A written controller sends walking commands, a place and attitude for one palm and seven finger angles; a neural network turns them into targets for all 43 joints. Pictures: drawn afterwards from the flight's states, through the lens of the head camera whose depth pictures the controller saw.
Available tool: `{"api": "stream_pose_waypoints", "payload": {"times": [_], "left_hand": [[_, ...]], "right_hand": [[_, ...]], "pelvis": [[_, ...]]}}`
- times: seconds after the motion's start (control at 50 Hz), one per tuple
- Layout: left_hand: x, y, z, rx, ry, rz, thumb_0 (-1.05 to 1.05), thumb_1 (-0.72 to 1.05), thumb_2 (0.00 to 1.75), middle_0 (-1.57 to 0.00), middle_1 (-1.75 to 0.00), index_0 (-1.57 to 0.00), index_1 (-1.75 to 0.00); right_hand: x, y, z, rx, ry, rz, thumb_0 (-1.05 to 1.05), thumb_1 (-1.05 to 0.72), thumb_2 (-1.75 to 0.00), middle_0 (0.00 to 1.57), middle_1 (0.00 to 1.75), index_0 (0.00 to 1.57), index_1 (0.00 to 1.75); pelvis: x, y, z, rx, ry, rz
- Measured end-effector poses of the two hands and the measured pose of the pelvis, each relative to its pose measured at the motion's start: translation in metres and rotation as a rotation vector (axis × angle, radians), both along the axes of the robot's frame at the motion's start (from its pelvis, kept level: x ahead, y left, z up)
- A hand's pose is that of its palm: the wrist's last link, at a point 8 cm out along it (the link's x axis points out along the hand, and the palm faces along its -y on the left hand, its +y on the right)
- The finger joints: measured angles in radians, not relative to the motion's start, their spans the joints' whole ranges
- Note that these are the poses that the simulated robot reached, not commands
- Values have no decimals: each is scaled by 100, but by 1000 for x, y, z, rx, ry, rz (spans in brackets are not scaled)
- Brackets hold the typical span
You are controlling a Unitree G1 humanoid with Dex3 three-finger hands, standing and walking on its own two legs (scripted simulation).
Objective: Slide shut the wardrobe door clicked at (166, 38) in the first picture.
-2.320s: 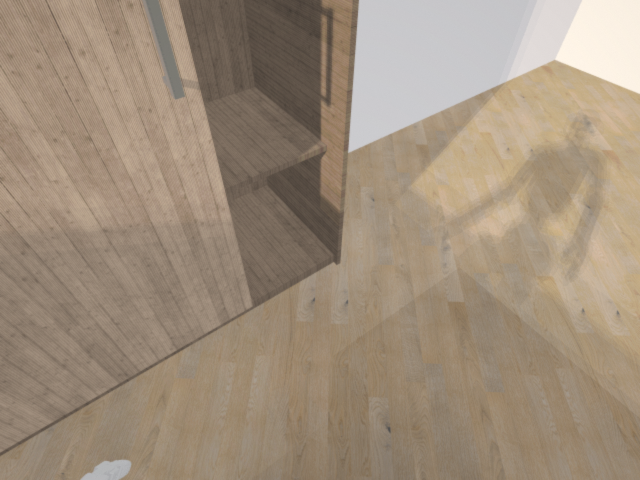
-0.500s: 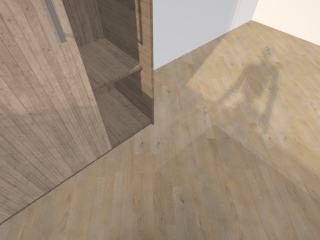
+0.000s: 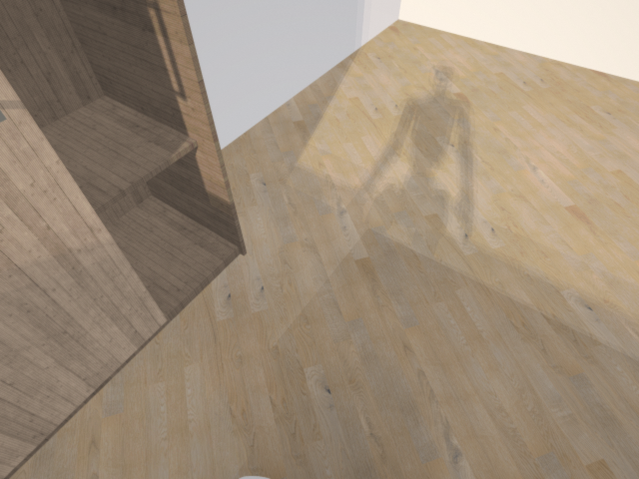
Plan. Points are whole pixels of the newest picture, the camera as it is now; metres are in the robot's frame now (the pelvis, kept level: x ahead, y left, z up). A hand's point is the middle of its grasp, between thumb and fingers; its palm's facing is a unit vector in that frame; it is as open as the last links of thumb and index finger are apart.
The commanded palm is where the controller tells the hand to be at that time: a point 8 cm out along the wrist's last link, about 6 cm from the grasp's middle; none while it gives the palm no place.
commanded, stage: walk to a spot facing it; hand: left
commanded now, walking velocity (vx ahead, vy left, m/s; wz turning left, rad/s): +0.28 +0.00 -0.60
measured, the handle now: out of the picture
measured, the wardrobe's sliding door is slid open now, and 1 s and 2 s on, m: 0.38 0.38 0.38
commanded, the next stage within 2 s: turn to face it in 0.92 s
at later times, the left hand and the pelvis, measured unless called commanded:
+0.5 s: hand (260, 384) +0.28 +0.13 -0.18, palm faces -0.39 -0.91 -0.15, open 7.4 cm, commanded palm none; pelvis +0.11 +0.00 -0.01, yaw -20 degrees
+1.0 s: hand (318, 308) +0.43 +0.05 -0.17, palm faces -0.47 -0.86 -0.21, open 7.3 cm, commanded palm none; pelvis +0.29 -0.10 -0.01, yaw -34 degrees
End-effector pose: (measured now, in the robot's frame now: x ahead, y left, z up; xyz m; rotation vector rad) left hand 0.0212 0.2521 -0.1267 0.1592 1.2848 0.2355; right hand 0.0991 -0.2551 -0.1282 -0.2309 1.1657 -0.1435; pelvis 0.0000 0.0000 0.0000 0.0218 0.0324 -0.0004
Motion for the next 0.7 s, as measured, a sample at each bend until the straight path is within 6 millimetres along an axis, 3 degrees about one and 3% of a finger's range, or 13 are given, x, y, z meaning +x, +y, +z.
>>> {"api": "stream_pose_waypoints", "payload": {"times": [0.1,0.16,0.24,0.32,0.42,0.56,0.62,0.7], "left_hand": [[18,24,-7,-11,-9,-50,0,90,90,-20,-30,-20,-30],[39,38,-15,-24,-5,-96,0,90,90,-20,-30,-20,-30],[82,44,-11,-40,-27,-176,0,91,90,-20,-30,-20,-30],[132,34,-10,-51,-48,-258,0,91,90,-20,-30,-20,-30],[206,-9,-18,-84,-52,-386,0,91,90,-19,-30,-20,-30],[327,-117,-35,-130,-136,-599,0,91,90,-19,-30,-20,-30],[361,-153,-39,-131,-204,-637,0,91,90,-19,-30,-20,-30],[376,-171,-29,-109,-179,-658,0,91,90,-20,-30,-20,-30]], "right_hand": [[-4,11,11,-27,-55,-43,0,-91,-90,19,30,20,30],[-19,18,13,-55,-74,-87,0,-91,-90,20,30,20,30],[-54,27,18,-59,-2,-161,0,-91,-90,20,30,20,30],[-90,37,15,-45,98,-253,0,-90,-90,20,30,20,30],[-131,54,8,1,241,-388,0,-90,-90,20,30,20,30],[-166,67,-9,107,457,-586,0,-90,-90,20,30,20,30],[-155,53,-20,137,482,-643,0,-90,-90,20,30,20,30],[-95,13,-24,110,344,-652,1,-91,-90,20,30,20,30]], "pelvis": [[7,19,-2,-14,11,-61],[13,30,-6,-34,7,-92],[30,33,1,-44,-4,-148],[51,31,2,-52,-7,-208],[80,17,-4,-58,-14,-285],[131,-28,-27,-51,-14,-394],[150,-50,-37,-43,-30,-424],[172,-67,-26,-48,-42,-463]]}}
